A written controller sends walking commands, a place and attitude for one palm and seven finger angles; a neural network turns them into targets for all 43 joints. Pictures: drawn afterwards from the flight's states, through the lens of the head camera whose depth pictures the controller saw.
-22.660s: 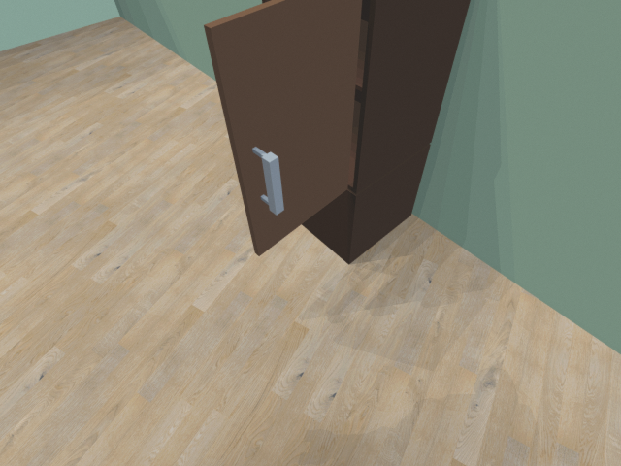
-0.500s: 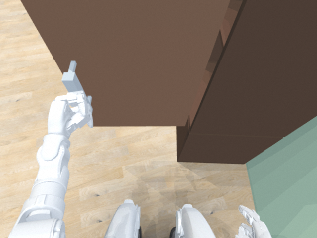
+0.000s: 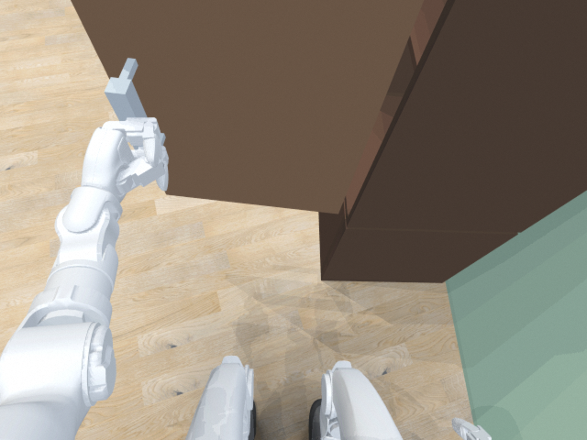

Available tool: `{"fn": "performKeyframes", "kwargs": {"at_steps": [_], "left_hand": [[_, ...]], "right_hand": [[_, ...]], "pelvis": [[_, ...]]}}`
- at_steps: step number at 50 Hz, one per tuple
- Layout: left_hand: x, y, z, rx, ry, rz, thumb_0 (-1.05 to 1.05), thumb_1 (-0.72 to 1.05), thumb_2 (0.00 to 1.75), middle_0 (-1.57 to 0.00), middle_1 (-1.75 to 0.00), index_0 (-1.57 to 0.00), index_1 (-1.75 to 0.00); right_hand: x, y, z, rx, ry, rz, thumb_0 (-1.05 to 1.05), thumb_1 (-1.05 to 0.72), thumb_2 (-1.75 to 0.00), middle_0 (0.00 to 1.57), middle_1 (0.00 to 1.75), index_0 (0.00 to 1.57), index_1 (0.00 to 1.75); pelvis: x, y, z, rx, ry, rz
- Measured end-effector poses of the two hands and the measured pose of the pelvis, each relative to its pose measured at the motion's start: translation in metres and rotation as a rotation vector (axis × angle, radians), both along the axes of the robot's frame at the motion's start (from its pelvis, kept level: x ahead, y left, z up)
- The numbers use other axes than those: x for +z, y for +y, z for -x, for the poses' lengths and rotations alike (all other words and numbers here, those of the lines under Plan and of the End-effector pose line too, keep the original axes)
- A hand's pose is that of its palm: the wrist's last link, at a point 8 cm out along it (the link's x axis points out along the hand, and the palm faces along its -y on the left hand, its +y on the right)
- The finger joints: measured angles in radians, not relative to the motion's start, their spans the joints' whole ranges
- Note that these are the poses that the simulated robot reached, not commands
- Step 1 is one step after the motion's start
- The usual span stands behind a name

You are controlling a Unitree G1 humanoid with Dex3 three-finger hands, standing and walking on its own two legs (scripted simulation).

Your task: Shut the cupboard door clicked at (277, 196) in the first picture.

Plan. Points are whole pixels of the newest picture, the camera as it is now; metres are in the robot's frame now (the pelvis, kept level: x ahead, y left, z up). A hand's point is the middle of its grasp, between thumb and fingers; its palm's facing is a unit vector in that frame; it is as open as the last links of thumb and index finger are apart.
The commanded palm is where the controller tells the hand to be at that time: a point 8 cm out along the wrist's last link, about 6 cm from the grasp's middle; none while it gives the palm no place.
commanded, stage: push the door shut along its arc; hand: left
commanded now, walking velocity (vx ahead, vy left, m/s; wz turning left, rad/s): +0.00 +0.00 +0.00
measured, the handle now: (143, 118) +0.54 +0.21 +0.05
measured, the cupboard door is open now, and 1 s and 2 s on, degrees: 85 74 64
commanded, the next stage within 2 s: pull the fist back off the door in 1.08 s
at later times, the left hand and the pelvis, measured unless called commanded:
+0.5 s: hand (208, 121) +0.53 +0.12 +0.05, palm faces -0.31 -0.95 -0.02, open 3.1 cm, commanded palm +0.53 +0.16 +0.05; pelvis +0.00 +0.01 -0.01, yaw -2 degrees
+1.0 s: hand (213, 108) +0.56 +0.12 +0.05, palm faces -0.39 -0.92 -0.03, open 3.1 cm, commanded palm +0.59 +0.12 +0.05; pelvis +0.00 +0.00 -0.02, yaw -3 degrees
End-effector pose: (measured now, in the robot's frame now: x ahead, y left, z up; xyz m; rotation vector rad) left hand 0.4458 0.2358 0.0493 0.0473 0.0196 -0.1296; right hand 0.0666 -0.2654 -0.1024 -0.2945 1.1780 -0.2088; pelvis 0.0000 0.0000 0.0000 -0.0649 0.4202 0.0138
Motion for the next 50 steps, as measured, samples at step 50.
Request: {"fn": "performKeyframes", "kwargs": {"at_steps": [50], "left_hand": [[0.007,-0.06,-0.111,-0.267,0.061,0.002,0.02,0.88,0.96,-1.29,-1.5,-1.3,-1.5]], "right_hand": [[-0.007,-0.003,0.065,-0.117,0.168,0.049,0.0,-0.9,-0.9,0.2,0.3,0.21,0.3]], "pelvis": [[-0.022,0.0,-0.004,-0.031,0.11,0.03]]}}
